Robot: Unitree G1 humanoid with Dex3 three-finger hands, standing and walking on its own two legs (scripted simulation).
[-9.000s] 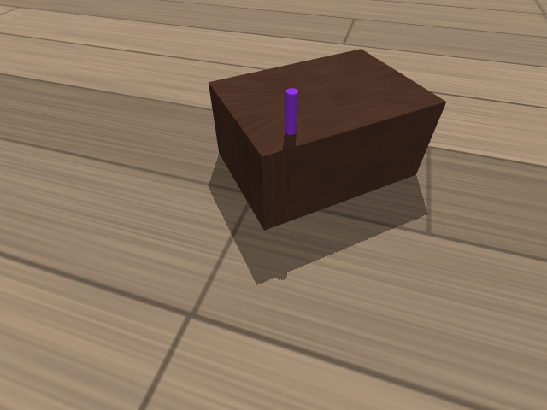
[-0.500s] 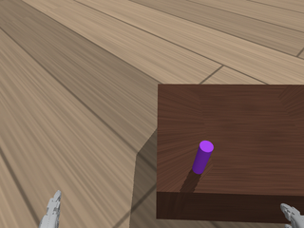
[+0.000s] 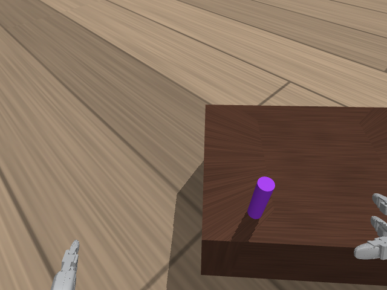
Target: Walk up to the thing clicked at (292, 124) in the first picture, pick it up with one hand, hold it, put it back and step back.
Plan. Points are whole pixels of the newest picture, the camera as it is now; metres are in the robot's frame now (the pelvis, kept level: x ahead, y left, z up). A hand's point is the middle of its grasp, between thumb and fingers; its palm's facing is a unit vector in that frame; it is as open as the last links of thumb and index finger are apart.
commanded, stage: go down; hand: right
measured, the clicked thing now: (259, 199) +0.44 -0.18 -0.19
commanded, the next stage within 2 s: approach in 1.04 s
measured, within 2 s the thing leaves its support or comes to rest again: neither
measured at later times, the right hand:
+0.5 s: hand (378, 195) +0.32 -0.35 +0.04, palm faces +0.16 +0.98 -0.11, open 17.5 cm
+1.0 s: hand (383, 178) +0.35 -0.36 +0.06, palm faces +0.16 +0.98 -0.08, open 17.4 cm
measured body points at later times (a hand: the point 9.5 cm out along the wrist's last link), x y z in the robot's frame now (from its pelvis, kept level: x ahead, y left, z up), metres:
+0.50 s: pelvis -0.01 +0.00 +0.01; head +0.04 -0.02 +0.46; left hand +0.14 +0.26 -0.05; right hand +0.31 -0.40 +0.05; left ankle -0.02 +0.14 -0.70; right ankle +0.02 -0.13 -0.70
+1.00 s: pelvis -0.01 -0.01 +0.01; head +0.04 -0.04 +0.46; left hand +0.13 +0.26 -0.05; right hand +0.34 -0.41 +0.07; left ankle -0.02 +0.14 -0.70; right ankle +0.02 -0.13 -0.70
